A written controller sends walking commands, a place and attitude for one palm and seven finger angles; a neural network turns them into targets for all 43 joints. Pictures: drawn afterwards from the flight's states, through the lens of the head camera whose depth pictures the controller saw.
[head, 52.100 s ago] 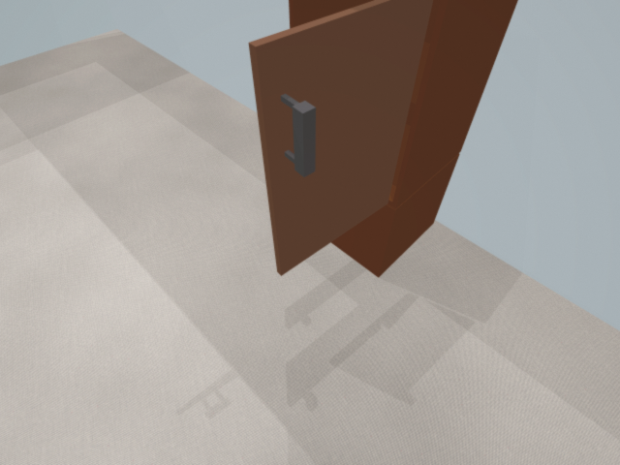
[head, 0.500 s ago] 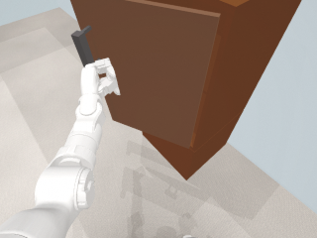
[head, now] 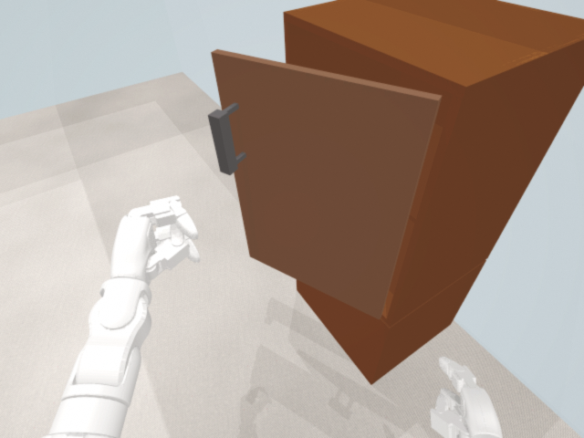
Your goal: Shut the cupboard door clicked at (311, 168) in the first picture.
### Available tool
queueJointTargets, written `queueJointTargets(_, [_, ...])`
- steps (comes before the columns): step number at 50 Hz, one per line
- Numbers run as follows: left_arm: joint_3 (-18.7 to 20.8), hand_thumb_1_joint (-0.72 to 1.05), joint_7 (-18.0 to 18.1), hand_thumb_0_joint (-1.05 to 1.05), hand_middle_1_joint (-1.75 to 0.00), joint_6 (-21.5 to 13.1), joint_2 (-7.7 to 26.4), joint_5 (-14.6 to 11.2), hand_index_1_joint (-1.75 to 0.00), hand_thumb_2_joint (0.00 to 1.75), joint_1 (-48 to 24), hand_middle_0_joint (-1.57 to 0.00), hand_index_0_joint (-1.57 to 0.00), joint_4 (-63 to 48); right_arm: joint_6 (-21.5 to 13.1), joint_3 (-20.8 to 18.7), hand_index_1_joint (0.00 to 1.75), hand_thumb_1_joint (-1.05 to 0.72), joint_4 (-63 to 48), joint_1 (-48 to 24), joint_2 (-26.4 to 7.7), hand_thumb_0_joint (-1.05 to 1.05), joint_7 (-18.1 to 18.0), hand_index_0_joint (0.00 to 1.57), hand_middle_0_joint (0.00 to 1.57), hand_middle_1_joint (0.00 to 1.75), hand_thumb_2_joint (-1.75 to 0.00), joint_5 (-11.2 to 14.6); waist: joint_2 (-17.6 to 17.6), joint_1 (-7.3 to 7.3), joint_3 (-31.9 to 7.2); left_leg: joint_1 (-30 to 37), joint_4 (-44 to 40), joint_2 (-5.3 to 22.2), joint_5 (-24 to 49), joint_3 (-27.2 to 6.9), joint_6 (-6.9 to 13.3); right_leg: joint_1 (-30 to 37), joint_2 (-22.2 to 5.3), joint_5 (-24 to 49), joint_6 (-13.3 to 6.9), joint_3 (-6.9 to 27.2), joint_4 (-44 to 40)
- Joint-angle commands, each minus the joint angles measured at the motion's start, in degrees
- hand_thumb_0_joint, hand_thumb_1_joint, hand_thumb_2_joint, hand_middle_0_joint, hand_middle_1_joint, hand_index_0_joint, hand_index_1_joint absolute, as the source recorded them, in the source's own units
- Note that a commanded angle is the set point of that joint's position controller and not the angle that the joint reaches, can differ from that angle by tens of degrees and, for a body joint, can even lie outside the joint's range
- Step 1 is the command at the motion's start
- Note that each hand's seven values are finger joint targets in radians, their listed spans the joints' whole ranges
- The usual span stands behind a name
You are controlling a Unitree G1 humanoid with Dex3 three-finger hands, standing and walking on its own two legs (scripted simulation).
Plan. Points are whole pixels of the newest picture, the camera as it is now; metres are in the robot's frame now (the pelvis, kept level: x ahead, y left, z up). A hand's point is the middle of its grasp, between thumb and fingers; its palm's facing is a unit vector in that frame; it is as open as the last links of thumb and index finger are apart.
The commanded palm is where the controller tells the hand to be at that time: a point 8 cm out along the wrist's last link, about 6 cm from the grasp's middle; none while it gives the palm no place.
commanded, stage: draw the hand back to the body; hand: left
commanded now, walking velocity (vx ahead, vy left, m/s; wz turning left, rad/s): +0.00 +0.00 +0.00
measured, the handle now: (231, 138) +0.65 +0.17 +0.09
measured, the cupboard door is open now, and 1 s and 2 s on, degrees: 25 25 25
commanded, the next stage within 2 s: step back with the hand held close in 0.92 s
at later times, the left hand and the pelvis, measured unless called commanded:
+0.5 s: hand (60, 304) +0.22 +0.26 +0.16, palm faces +0.42 -0.81 -0.40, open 5.8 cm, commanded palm +0.16 +0.31 +0.18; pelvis +0.02 +0.01 +0.01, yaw +1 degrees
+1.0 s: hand (40, 316) +0.20 +0.27 +0.17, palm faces +0.46 -0.79 -0.41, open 7.4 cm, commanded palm +0.15 +0.31 +0.18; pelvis +0.01 +0.01 +0.01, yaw +1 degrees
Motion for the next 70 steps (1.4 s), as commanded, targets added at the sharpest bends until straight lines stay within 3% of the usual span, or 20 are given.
queueJointTargets(1, [4.75,0.9,2.32,0.0,-1.08,-3.0,9.41,0.78,-1.08,0.9,-12.11,-0.92,-0.92,-18.64,-1.02,-1.27,0.3,-0.9,-7.82,-5.0,-5.07,0.0,-0.35,0.2,0.2,0.3,-0.9,-0.24,-2.45,-0.25,-6.1,6.11,-7.01,-0.18,8.85,-0.1,1.11,3.51,0.04,9.76,0.55,-0.32,-8.03])
queueJointTargets(3, [5.53,0.9,2.72,0.0,-1.02,-2.89,9.91,1.15,-1.02,0.9,-9.51,-0.86,-0.86,-22.99,-0.94,-1.06,0.3,-0.9,-8.23,-5.51,-4.76,0.0,-0.33,0.2,0.2,0.3,-0.9,-0.58,0.67,0.15,-7.36,7.83,-7.47,-0.13,11.04,-0.22,0.82,4.96,0.18,11.52,0.23,-0.62,-8.03])
queueJointTargets(6, [6.49,0.9,3.2,0.0,-0.93,-2.61,10.56,1.28,-0.93,0.9,-4.28,-0.78,-0.78,-28.54,-1.09,-0.81,0.3,-0.9,-8.69,-5.85,-4.54,0.0,-0.17,0.2,0.2,0.3,-0.9,-0.98,1.84,0.63,-8.42,9.24,-7.75,-0.06,15.06,-0.46,0.64,7.21,0.09,14.85,0.05,-1.0,-8.12])
queueJointTargets(10, [8.49,0.9,3.63,0.0,-0.81,-1.79,11.23,1.3,-0.81,0.9,4.89,-0.67,-0.67,-30.24,-1.25,-0.77,0.3,-0.9,-8.57,-6.06,-4.9,0.0,0.02,0.2,0.2,0.3,-0.9,-1.44,-0.9,1.24,-5.92,8.82,-8.41,0.27,16.42,-0.81,0.34,7.39,0.38,14.97,0.23,-1.65,-8.77])
queueJointTargets(18, [15.81,0.9,4.59,0.0,-0.57,-2.11,14.51,0.92,-0.57,0.9,17.75,-0.45,-0.45,-36.25,-1.58,-1.25,0.3,-0.9,-8.51,-6.63,-4.45,0.0,-0.14,0.2,0.2,0.3,-0.9,-1.75,-1.65,2.43,-4.7,7.39,-8.45,0.14,16.7,-0.62,0.21,8.38,-0.03,14.97,0.55,-1.97,-8.77])
queueJointTargets(21, [18.8,0.9,4.91,0.0,-0.48,-2.76,16.33,0.8,-0.48,0.9,21.88,-0.36,-0.36,-39.54,-2.22,-1.64,0.3,-0.9,-8.53,-6.6,-4.54,0.0,-0.25,0.2,0.2,0.3,-0.9,-1.71,0.57,2.89,-5.13,7.09,-8.04,0.06,17.56,-0.39,0.24,8.93,-0.34,15.53,0.62,-1.82,-8.52])
queueJointTargets(25, [23.38,0.9,5.53,0.0,-0.36,-3.47,19.05,0.73,-0.36,0.9,28.46,-0.25,-0.25,-40.24,-3.29,-2.27,0.3,-0.9,-7.86,-6.13,-4.95,0.0,-0.41,0.2,0.2,0.3,-0.9,-1.73,-0.55,3.4,-2.97,5.58,-8.0,0.17,16.08,-0.4,0.26,8.11,-0.16,13.77,0.72,-1.94,-9.05])
queueJointTargets(27, [24.37,0.9,5.6,0.0,-0.3,-3.93,18.65,0.45,-0.3,0.9,31.13,-0.2,-0.2,-40.73,-3.7,-2.41,0.3,-0.9,-7.99,-6.02,-4.57,0.0,-0.46,0.2,0.2,0.3,-0.9,-1.51,-0.55,3.44,-2.55,5.41,-8.03,0.16,14.91,-0.08,0.36,7.58,-0.31,12.75,0.84,-1.86,-9.04])
queueJointTargets(29, [21.05,0.9,5.59,0.0,-0.3,-4.12,16.02,0.92,-0.3,0.9,28.05,-0.2,-0.2,-40.68,-4.31,-2.51,0.3,-0.9,-7.35,-5.75,-4.93,0.0,-0.63,0.2,0.2,0.3,-0.9,-1.5,0.37,2.27,-0.46,5.5,-8.21,0.12,13.34,-0.07,0.42,5.28,-0.22,10.92,0.98,-1.87,-9.5])
queueJointTargets(32, [20.07,0.9,5.96,0.0,-0.3,-4.31,15.75,1.25,-0.3,0.9,25.76,-0.2,-0.2,-39.27,-5.14,-2.81,0.3,-0.9,-6.76,-5.51,-5.58,0.0,-1.04,0.2,0.2,0.3,-0.9,-1.52,-1.26,1.96,0.81,5.52,-8.7,0.08,10.48,-0.28,0.7,3.97,-0.16,7.63,1.06,-1.9,-10.22])
queueJointTargets(35, [21.47,0.9,6.26,0.0,-0.3,-4.52,17.51,1.41,-0.3,0.9,25.66,-0.2,-0.2,-39.05,-5.63,-3.01,0.3,-0.9,-6.4,-5.57,-5.78,0.0,-1.4,0.2,0.2,0.3,-0.9,-1.66,-2.09,2.56,-0.33,6.0,-8.72,-0.17,9.85,-0.06,1.05,4.87,-0.27,7.03,1.0,-1.6,-10.61])
queueJointTargets(41, [22.62,0.9,6.3,0.0,-0.3,-5.1,18.08,1.41,-0.3,0.9,26.74,-0.2,-0.2,-41.93,-6.19,-2.48,0.3,-0.9,-6.91,-6.08,-4.88,0.0,-1.12,0.2,0.2,0.3,-0.9,-1.81,1.99,3.33,-1.86,5.64,-8.74,-0.37,11.23,-0.14,0.57,6.98,-0.45,8.85,0.63,-1.45,-9.88])
queueJointTargets(50, [22.47,0.9,5.58,0.0,-0.3,-4.22,16.93,0.86,-0.3,0.9,28.74,-0.2,-0.2,-38.65,-5.49,-2.55,0.3,-0.9,-6.99,-5.62,-4.98,0.0,-0.91,0.2,0.2,0.3,-0.9,-1.76,-0.97,2.98,0.73,5.23,-9.15,0.22,10.41,0.06,0.43,5.66,-0.04,7.79,0.83,-1.56,-10.85])
queueJointTargets(52, [22.09,0.9,5.55,0.0,-0.3,-4.36,16.67,0.9,-0.3,0.9,27.88,-0.2,-0.2,-39.62,-5.49,-2.52,0.3,-0.9,-7.22,-5.93,-4.75,0.0,-0.95,0.2,0.2,0.3,-0.9,-1.76,-0.15,2.9,0.12,5.61,-8.9,0.03,10.25,0.27,0.6,5.47,-0.14,7.72,0.92,-1.31,-10.88])
queueJointTargets(53, [27.71,0.9,5.89,0.0,-0.3,-6.31,23.23,1.13,-0.3,0.9,22.3,-0.2,-0.2,-42.29,-4.38,-3.21,0.3,-0.9,-8.73,-5.27,-7.18,0.0,-0.78,0.2,0.2,0.3,-0.9,-1.39,0.14,0.97,1.67,0.84,-5.61,1.29,5.69,-0.48,1.69,1.01,-2.98,10.15,0.32,4.15,-12.81])
queueJointTargets(54, [24.72,0.9,5.53,0.0,-0.3,-6.57,19.41,1.09,-0.3,0.9,27.63,-0.2,-0.2,-38.57,-3.79,-3.08,0.3,-0.9,-7.88,-5.06,-6.11,0.0,-0.9,0.2,0.2,0.3,-0.9,-1.55,-3.05,0.67,0.04,1.28,-3.72,0.95,5.28,-0.9,1.71,-0.01,-4.91,11.08,-0.15,4.99,-12.69])
queueJointTargets(58, [23.74,0.9,5.94,0.0,-0.3,-7.4,18.97,1.23,-0.3,0.9,31.23,-0.2,-0.2,-39.16,-2.0,-3.55,0.3,-0.9,-8.23,-4.37,-5.97,0.0,-1.0,0.2,0.2,0.3,-0.9,-1.4,-4.32,0.35,-6.34,1.72,-0.11,1.2,10.91,-0.42,1.17,0.9,-7.44,21.12,-0.93,5.64,-8.32])
queueJointTargets(61, [24.99,0.9,6.54,0.0,-0.3,-7.11,20.3,1.16,-0.3,0.9,33.48,-0.2,-0.2,-41.27,-0.7,-3.84,0.3,-0.9,-9.23,-4.84,-6.15,0.0,-1.51,0.2,0.2,0.3,-0.9,-1.25,-2.83,0.22,-9.38,1.79,-0.08,2.45,19.59,-0.9,0.96,2.76,-6.85,29.45,-0.33,3.78,-3.68])
queueJointTargets(65, [28.11,0.9,7.37,0.0,-0.3,-6.71,23.35,1.07,-0.3,0.9,35.51,-0.2,-0.2,-44.58,0.88,-4.14,0.3,-0.9,-10.76,-4.92,-6.96,0.0,-2.13,0.2,0.2,0.3,-0.9,-1.24,-0.13,0.58,-11.75,0.26,-1.18,4.31,27.95,-2.51,1.09,4.62,-4.45,30.77,0.84,2.13,1.07])
queueJointTargets(70, [29.09,0.9,7.75,0.0,-0.3,-7.15,22.97,1.18,-0.3,0.9,37.0,-0.2,-0.2,-45.31,1.29,-4.46,0.3,-0.9,-11.87,-4.05,-7.64,0.0,-2.0,0.2,0.2,0.3,-0.9,-1.4,2.57,0.74,-8.81,-9.4,-4.95,6.48,17.89,-4.9,2.26,6.57,-2.06,20.69,1.5,1.94,3.99])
